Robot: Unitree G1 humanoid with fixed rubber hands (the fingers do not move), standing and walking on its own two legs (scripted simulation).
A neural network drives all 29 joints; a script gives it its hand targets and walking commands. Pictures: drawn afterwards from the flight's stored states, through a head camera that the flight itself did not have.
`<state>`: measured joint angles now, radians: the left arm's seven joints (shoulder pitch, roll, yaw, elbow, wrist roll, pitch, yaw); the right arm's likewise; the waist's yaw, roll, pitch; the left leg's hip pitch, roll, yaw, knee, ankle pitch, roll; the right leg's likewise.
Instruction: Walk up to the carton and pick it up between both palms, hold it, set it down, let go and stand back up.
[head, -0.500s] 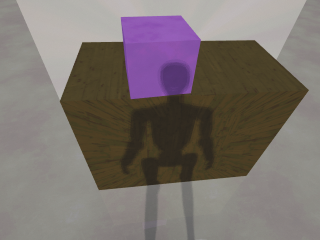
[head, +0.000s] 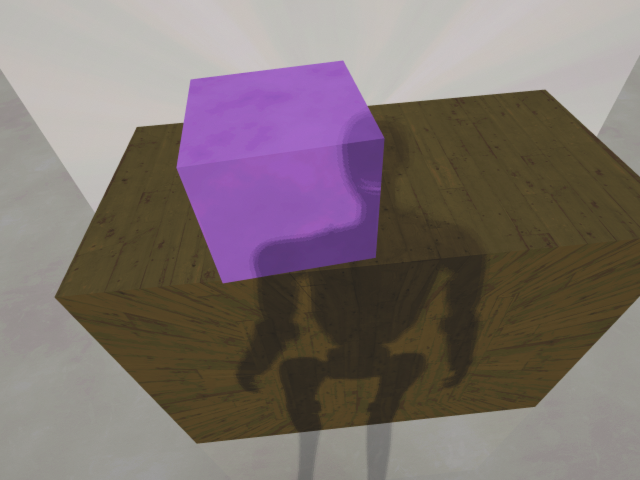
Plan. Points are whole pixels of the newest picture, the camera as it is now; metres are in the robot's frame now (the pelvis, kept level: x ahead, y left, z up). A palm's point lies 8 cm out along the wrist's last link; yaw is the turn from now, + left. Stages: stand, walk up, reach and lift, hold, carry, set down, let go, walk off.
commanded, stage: walk up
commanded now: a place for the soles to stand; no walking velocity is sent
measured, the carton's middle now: (284, 169) +0.55 +0.08 +0.11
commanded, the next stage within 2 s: none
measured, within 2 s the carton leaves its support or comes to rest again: neither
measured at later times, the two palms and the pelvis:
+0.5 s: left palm out of the picture +0.11 +0.25 -0.15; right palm out of the picture +0.17 -0.20 -0.14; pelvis +0.10 +0.03 -0.01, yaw +0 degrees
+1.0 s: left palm out of the picture +0.11 +0.29 -0.11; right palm out of the picture +0.07 -0.22 -0.16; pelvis +0.05 +0.04 -0.01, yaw +1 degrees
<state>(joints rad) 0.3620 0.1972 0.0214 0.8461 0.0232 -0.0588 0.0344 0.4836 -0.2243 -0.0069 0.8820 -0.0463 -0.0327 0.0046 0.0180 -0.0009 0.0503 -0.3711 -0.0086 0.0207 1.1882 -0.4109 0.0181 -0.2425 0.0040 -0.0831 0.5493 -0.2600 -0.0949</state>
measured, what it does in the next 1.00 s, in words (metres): steps on the spot: left foot, then right foot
